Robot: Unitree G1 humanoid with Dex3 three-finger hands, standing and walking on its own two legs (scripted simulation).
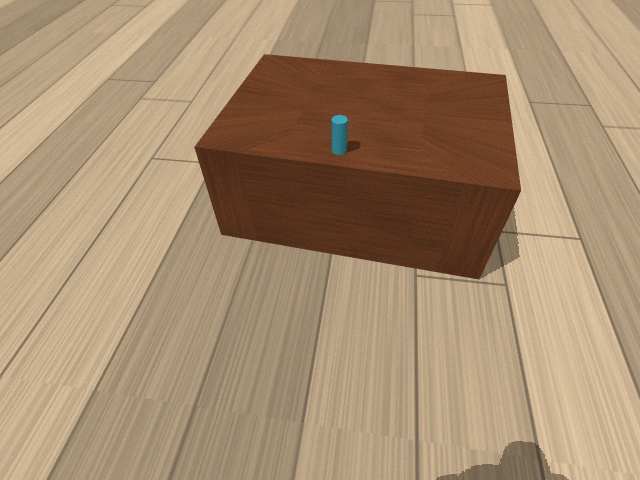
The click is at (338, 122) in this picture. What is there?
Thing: slim round
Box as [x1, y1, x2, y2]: [331, 115, 347, 154]
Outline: 336,115 331,119 331,150 336,154 344,153 346,150 347,118 342,115
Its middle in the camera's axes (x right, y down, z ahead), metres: +0.07 -0.34 +1.30
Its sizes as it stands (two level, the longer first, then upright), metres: 0.051 0.051 0.117
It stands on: a support 0.45 m high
